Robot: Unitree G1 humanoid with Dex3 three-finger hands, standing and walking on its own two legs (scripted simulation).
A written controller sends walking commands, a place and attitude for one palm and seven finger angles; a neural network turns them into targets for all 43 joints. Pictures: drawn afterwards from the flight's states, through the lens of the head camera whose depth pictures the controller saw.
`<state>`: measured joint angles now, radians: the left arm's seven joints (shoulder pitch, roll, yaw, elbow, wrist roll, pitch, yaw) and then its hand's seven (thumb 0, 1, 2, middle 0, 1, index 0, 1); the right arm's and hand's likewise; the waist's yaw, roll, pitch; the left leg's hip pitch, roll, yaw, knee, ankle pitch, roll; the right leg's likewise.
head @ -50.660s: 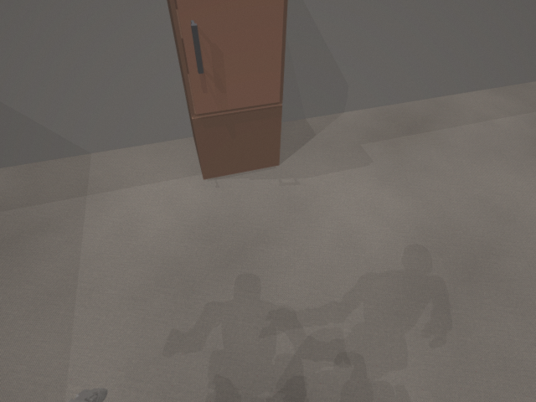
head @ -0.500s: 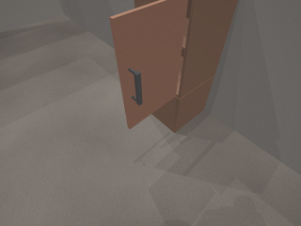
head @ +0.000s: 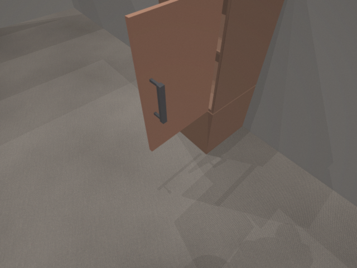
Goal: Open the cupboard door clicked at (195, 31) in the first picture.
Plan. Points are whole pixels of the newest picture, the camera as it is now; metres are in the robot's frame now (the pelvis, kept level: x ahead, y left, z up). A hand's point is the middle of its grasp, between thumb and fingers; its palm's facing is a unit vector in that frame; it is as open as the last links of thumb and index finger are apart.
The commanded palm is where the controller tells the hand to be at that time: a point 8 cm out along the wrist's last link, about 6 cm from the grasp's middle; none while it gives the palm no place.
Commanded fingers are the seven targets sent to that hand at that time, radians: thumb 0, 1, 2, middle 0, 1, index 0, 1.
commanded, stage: look to check the result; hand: left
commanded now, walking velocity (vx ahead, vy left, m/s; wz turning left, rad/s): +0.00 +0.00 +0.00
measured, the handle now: (158, 101) +0.65 +0.11 -0.05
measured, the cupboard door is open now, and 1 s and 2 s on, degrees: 92 92 92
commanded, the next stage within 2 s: stand and wait in 0.26 s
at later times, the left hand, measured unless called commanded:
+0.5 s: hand out of the picture +0.06 +0.22 -0.16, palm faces +0.01 -0.95 -0.30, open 7.4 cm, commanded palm none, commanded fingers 0.00 0.90 0.90 -0.20 -0.30 -0.20 -0.30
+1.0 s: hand out of the picture +0.07 +0.22 -0.16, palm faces -0.02 -0.95 -0.31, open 7.4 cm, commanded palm none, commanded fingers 0.00 0.90 0.90 -0.20 -0.30 -0.20 -0.30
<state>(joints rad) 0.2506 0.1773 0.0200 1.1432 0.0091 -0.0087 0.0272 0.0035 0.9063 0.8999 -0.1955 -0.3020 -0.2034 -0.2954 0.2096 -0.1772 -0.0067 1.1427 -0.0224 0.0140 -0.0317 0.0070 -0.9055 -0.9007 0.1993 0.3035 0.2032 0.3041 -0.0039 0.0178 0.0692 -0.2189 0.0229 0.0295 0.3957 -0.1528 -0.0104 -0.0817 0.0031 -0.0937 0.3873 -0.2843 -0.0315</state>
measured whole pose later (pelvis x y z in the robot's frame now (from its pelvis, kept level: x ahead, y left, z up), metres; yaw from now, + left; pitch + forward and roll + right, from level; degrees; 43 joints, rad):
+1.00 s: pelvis +0.02 +0.00 +0.00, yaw -1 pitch -1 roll +1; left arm 0.15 0.28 0.02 1.13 0.01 -0.02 0.01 0.00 0.90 0.90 -0.20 -0.30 -0.21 -0.30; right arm 0.13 -0.29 0.00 1.13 -0.02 0.01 -0.02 0.01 -0.90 -0.90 0.20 0.30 0.21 0.30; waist -0.01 0.01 0.07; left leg -0.16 0.03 0.04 0.33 -0.15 -0.02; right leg -0.02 0.01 -0.08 0.30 -0.27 -0.03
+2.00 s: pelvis +0.03 -0.01 +0.00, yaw -1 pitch -1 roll +1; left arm 0.15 0.28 0.01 1.13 0.01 -0.02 0.02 0.00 0.90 0.90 -0.20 -0.30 -0.21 -0.30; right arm 0.13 -0.29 0.00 1.14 -0.02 0.01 -0.02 0.01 -0.90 -0.90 0.20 0.30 0.21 0.30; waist -0.01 0.01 0.06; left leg -0.14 0.03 0.05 0.32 -0.16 -0.03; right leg 0.00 0.02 -0.07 0.29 -0.27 -0.04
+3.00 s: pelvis +0.03 -0.01 +0.00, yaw -2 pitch -1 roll +1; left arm 0.15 0.29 0.01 1.13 0.01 -0.02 0.02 0.00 0.90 0.90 -0.20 -0.30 -0.21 -0.30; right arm 0.13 -0.29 0.00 1.13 -0.02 0.01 -0.02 0.01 -0.90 -0.90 0.20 0.30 0.21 0.30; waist -0.01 0.00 0.06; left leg -0.14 0.04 0.06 0.32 -0.16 -0.03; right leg 0.00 0.02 -0.06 0.28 -0.27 -0.04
